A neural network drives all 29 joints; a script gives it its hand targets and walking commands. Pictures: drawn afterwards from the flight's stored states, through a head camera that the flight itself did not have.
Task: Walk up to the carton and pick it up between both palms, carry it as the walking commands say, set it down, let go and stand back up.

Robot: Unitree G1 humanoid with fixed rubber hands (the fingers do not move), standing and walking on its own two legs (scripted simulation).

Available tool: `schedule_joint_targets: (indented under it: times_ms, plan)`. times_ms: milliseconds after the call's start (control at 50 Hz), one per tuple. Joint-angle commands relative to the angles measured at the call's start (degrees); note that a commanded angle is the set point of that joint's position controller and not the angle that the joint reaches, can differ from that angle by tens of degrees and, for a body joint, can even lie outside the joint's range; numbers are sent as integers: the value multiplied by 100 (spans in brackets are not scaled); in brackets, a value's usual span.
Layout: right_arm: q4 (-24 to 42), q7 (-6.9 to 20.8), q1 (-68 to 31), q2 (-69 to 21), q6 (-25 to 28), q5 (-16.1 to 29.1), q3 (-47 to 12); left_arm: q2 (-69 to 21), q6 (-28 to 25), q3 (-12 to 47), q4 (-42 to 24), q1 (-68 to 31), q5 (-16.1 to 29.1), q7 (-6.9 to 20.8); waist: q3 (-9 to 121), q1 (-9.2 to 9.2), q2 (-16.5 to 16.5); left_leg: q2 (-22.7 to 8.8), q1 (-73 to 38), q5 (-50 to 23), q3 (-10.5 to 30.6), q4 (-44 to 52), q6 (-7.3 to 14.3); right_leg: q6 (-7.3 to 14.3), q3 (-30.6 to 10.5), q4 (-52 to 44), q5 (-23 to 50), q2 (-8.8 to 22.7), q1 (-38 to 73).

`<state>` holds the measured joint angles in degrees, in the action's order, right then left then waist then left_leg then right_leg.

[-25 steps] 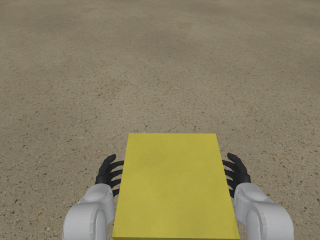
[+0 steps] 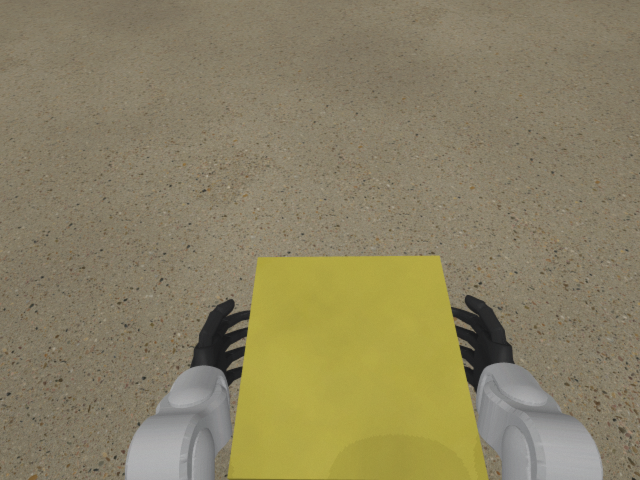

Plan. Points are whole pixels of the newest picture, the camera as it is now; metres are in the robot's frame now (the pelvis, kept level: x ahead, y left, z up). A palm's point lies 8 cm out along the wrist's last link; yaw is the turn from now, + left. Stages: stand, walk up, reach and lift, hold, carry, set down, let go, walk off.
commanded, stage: carry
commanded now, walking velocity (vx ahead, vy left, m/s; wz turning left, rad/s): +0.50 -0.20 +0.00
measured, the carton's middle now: (348, 389) +0.25 +0.00 +0.01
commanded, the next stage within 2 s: none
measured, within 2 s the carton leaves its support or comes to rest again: neither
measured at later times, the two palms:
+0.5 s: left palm (333, 160) +0.59 +0.02 +0.08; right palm (524, 167) +0.55 -0.27 +0.09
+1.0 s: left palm (405, 66) +0.89 -0.14 +0.09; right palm (544, 60) +0.90 -0.42 +0.09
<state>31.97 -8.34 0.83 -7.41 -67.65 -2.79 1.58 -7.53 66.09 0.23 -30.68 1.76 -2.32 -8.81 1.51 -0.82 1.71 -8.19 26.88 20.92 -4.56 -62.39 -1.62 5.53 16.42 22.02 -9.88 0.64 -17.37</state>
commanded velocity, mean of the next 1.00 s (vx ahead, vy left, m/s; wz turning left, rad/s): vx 0.39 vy -0.16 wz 0.00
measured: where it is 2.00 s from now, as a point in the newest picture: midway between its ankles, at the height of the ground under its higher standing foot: (445, 281)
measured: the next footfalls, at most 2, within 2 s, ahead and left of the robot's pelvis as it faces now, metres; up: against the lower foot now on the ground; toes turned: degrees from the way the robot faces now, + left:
left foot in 0.30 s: +0.35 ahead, +0.02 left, +0.00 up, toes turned +10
right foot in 0.70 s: +0.65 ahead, -0.34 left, +0.00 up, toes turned -15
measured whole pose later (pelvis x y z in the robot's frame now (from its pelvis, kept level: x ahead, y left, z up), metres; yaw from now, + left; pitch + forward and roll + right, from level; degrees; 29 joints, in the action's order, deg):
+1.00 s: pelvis +0.65 -0.29 +0.01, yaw -1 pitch +5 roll +1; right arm 32.6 -8.1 0.9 -7.4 -65.6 -2.9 0.3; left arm -7.5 65.5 -0.5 -33.5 2.3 -2.3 -8.7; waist 1.0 -2.0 -0.1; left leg -3.8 32.3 14.7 -8.5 -43.8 -0.8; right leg 5.4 14.9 14.2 -11.8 -1.2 -8.0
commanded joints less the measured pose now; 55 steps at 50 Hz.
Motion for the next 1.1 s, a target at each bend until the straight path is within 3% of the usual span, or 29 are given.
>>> schedule_joint_targets:
  times_ms: [0,60,160,200,240,260,280,300,320,340,360,380,400,420,440,480,540,620,660,680,700,720,740,780,800,840,920,1000,1080]
  plan:
    - [398,789,-1895,-5060,234,1542,-3628,-5038,-142,3605,-662,-2033,1678,888,1564,-33,-698,-120,810,-204,118,727,67,602,-1699,-1252,1024,1637,2121]
    - [350,703,-1738,-4904,236,1405,-3497,-4784,-85,3646,-788,-2170,1758,906,1278,-13,-688,86,982,-538,-174,1533,20,618,-1396,-1357,1458,1514,2161]
    - [410,609,-1820,-4657,95,1359,-3424,-4459,91,3522,-741,-2189,1667,839,862,32,-652,332,721,-1385,-627,2207,18,221,-785,-1333,2303,1071,2208]
    - [423,590,-1889,-4584,22,1395,-3428,-4329,160,3435,-712,-2193,1586,787,826,66,-645,518,274,-1405,-859,2562,103,81,-520,-1036,3442,925,2185]
    - [438,575,-1985,-4527,-38,1438,-3414,-4178,224,3348,-683,-2147,1489,731,989,78,-810,837,-230,-1127,-1178,2869,232,-35,-408,-391,5400,904,2384]
    - [443,567,-2019,-4501,-61,1467,-3410,-4098,252,3313,-699,-2126,1460,707,1209,109,-799,970,-646,-1033,-1284,3109,295,-89,-364,216,5942,874,2476]
    - [407,562,-1958,-4469,-83,1485,-3411,-4013,278,3294,-730,-2152,1453,686,1584,239,-654,998,-1615,-1113,-1314,3537,387,-173,-246,1154,5820,757,2188]
    - [375,563,-1887,-4447,-101,1504,-3400,-3914,303,3294,-789,-2305,1468,661,1968,473,-330,409,-3235,-785,-448,3801,644,-243,-332,2507,4709,674,843]
    - [116,557,-1810,-4334,-124,1442,-3275,-3903,346,3328,-849,-2307,1482,674,1960,461,1290,-1440,-4096,180,2890,4549,1613,-525,-647,4492,1586,-58,-1234]
    - [76,576,-1918,-4370,-121,1493,-3290,-4032,327,3337,-722,-2283,1514,699,1636,271,1208,-1988,-3911,-999,4124,5286,2018,-497,-1758,5950,-1158,-430,-2168]
    - [295,622,-2136,-4599,-90,1616,-3360,-4341,296,3267,-514,-2151,1528,711,1536,241,341,-2023,-3583,-1695,3199,5045,1826,-428,-2415,6145,-948,182,-2227]
    - [334,662,-2265,-4817,-57,1662,-3463,-4615,259,3235,-372,-2044,1574,748,1392,231,-263,-1950,-3246,-1927,2547,4986,1537,-470,-2502,5895,-632,382,-2172]
    - [331,719,-2282,-4978,-28,1715,-3581,-4791,194,3203,-296,-1988,1517,764,1141,185,-484,-1794,-2916,-1674,1935,4999,1229,-503,-2441,5332,-475,567,-2173]
    - [330,779,-2285,-5048,6,1749,-3652,-4902,126,3205,-279,-1961,1437,774,939,140,-301,-1550,-2762,-1431,1376,5081,923,-533,-2246,4491,-416,727,-2144]
    - [312,824,-2266,-5045,30,1769,-3646,-4943,73,3227,-268,-1984,1377,767,808,134,-11,-1382,-2579,-1477,916,5139,798,-546,-1904,3848,-532,678,-2012]
    - [368,858,-2267,-4964,81,1784,-3627,-4994,-5,3332,-320,-2047,1356,730,703,148,488,-1144,-2334,-1845,337,5237,707,-603,-1275,2736,-468,509,-1718]
    - [466,847,-1972,-4793,157,1701,-3494,-4922,-47,3561,-587,-2112,1472,691,726,191,841,-721,-2342,-2111,-491,5159,487,-678,-648,1295,267,290,-1247]
    - [546,755,-1685,-4413,139,1471,-3357,-4564,42,3678,-748,-2154,1552,695,896,224,1098,-826,-2667,-2795,-904,4768,288,-528,-268,757,1006,253,-554]
    - [542,724,-1749,-4328,79,1401,-3380,-4395,90,3581,-652,-1988,1504,703,1210,82,821,-608,-2389,-3326,-1183,3712,129,-400,35,460,819,-1,632]
    - [465,710,-1722,-4321,34,1350,-3392,-4312,117,3489,-556,-1846,1474,710,1551,-11,535,-402,-1997,-3137,-1245,2721,56,-292,79,449,439,-96,1571]
    - [423,708,-1824,-4269,-6,1348,-3414,-4196,133,3413,-559,-1796,1456,722,1749,-219,-322,-80,-1016,-2153,-1263,1277,-66,-143,-962,-91,-405,642,2384]
    - [656,709,-1883,-4349,-15,1426,-3537,-4206,115,3362,-552,-1866,1519,737,2049,-98,-2281,658,895,755,-779,-449,-187,546,-3468,-828,-845,1932,3450]
    - [741,753,-2038,-4544,1,1531,-3550,-4532,77,3402,-693,-1966,1616,737,2102,-36,-1779,329,1283,1093,-13,-1082,37,663,-3531,-822,-216,2138,3254]
    - [695,835,-2274,-5013,93,1711,-3769,-4938,-43,3476,-746,-2042,1611,810,1885,-41,-694,-103,987,327,430,-887,80,556,-2600,-709,1281,1889,2565]
    - [684,846,-2265,-5142,153,1733,-3795,-5107,-83,3512,-692,-2006,1608,828,1851,-37,-659,-214,965,164,428,-553,52,493,-2232,-693,2090,1823,2533]
    - [556,850,-2056,-5245,247,1688,-3776,-5216,-162,3540,-683,-1943,1625,866,1875,-30,-763,-120,777,64,243,80,56,479,-1768,-736,2917,1754,2522]
    - [388,742,-1715,-5097,300,1456,-3591,-4944,-152,3598,-845,-1985,1708,916,1573,-32,-791,212,661,-368,-100,1607,93,465,-1265,-953,3505,1652,2375]
    - [448,638,-1655,-4887,224,1337,-3494,-4634,-17,3565,-903,-2078,1714,920,1329,16,-933,584,240,-1408,-477,2607,123,27,-668,-839,4521,1262,2243]
    - [581,603,-1826,-4716,77,1392,-3496,-4401,125,3425,-865,-2057,1605,850,1224,-17,-884,822,-139,-1895,-788,3307,208,-230,-565,-311,5283,1107,2508]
